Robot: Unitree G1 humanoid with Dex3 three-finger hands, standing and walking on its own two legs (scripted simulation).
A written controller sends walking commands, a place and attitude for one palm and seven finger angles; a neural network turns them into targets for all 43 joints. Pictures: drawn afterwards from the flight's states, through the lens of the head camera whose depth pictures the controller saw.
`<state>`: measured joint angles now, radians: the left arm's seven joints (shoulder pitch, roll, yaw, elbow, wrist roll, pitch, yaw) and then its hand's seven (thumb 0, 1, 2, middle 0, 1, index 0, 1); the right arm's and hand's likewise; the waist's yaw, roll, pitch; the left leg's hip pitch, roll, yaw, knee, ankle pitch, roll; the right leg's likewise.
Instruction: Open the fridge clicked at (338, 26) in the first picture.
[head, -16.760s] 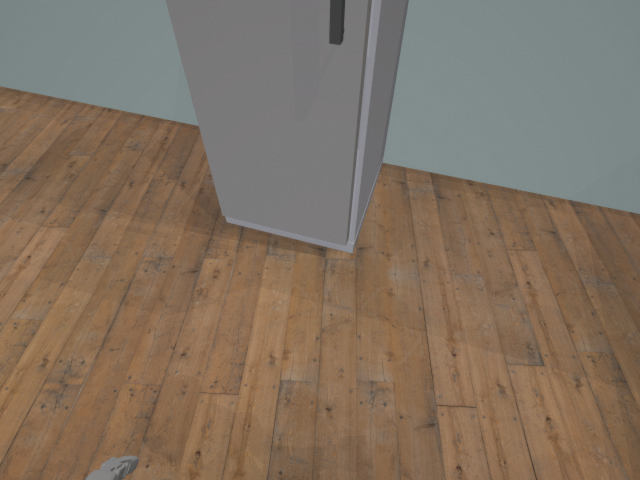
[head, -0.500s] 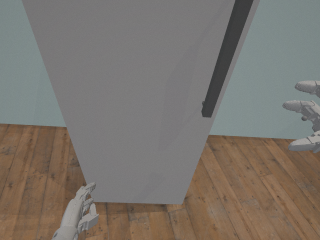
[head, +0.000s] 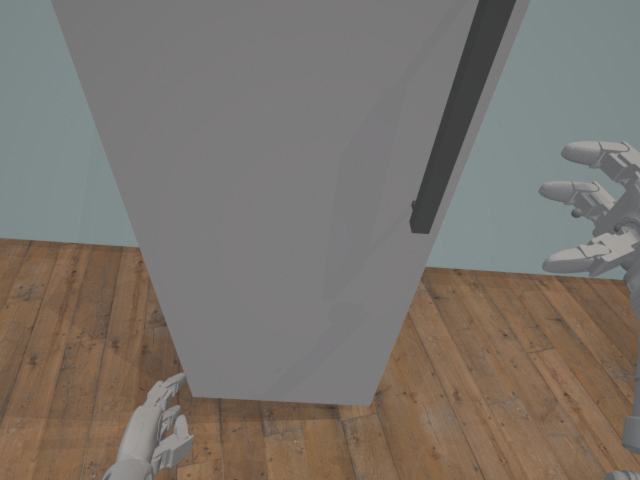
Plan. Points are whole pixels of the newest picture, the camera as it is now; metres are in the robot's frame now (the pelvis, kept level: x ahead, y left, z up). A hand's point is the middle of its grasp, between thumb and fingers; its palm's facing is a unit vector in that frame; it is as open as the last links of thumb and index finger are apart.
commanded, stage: move the hooked fingers beside the handle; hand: right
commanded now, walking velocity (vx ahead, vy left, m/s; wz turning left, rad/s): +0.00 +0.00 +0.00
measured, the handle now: (450, 116) +0.48 -0.15 +0.26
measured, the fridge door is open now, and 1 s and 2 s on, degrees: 0 0 0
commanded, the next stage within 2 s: feel for the door with the fingertips in 1.70 s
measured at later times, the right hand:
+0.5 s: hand (528, 185) +0.39 -0.23 +0.23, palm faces +0.10 +1.00 -0.03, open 14.0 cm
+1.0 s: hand (508, 170) +0.42 -0.22 +0.22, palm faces +0.08 +1.00 -0.01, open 14.0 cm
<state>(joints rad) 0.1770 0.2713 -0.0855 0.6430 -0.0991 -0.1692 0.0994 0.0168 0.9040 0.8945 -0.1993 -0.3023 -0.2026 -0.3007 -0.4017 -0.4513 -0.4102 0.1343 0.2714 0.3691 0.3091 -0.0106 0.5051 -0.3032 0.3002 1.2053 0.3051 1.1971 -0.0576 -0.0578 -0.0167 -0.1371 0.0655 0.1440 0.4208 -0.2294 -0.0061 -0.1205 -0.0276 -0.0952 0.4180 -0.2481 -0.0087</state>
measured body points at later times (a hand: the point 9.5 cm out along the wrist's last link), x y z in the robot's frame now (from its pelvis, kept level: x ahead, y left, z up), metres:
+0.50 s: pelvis +0.00 +0.00 +0.00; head -0.01 +0.03 +0.45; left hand +0.17 +0.25 -0.09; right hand +0.37 -0.28 +0.23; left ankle +0.00 +0.12 -0.74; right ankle -0.01 -0.11 -0.74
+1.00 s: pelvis +0.01 +0.00 +0.00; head +0.00 +0.02 +0.45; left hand +0.15 +0.25 -0.10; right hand +0.41 -0.27 +0.23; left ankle +0.00 +0.12 -0.74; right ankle -0.01 -0.11 -0.74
